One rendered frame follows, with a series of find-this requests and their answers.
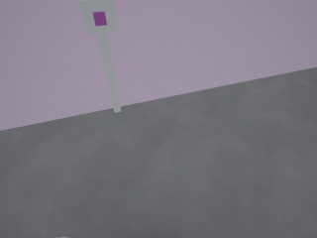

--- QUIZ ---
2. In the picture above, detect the panel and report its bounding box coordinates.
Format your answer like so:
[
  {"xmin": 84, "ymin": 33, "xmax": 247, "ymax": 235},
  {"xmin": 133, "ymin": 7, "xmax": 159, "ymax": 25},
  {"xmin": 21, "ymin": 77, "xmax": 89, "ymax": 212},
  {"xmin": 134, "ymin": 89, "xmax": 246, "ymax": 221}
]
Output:
[{"xmin": 78, "ymin": 0, "xmax": 121, "ymax": 113}]

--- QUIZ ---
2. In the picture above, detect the button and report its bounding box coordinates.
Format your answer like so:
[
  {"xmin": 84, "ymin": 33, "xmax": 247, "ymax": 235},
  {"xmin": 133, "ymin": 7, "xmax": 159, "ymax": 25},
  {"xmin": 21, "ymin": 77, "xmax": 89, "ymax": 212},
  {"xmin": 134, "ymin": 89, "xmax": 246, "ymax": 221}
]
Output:
[{"xmin": 93, "ymin": 11, "xmax": 107, "ymax": 27}]

